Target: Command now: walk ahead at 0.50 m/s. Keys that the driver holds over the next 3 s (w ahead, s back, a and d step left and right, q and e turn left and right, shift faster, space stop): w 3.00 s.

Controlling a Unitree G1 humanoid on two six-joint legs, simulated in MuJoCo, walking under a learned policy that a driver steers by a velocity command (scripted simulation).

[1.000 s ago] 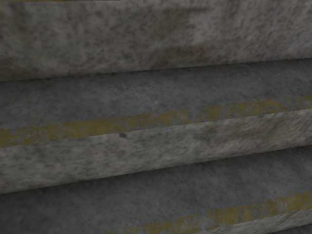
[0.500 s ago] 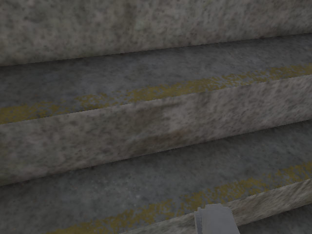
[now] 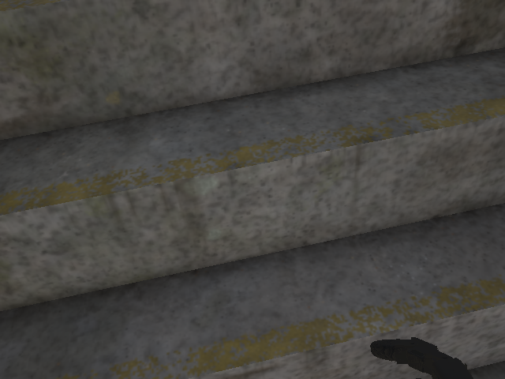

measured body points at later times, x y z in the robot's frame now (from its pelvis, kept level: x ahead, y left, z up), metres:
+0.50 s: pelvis +0.10 +0.04 +0.07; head +0.12 +0.02 +0.52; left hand +0.03 +0.24 -0.08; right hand +0.39 -0.08 +0.00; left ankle +0.22 +0.15 -0.47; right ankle +0.07 -0.08 -0.70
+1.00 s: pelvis +0.01 +0.09 +0.04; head -0.02 +0.07 +0.49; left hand +0.18 +0.31 -0.05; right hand +0.13 -0.11 -0.09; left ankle +0.13 +0.20 -0.49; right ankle -0.03 +0.04 -0.64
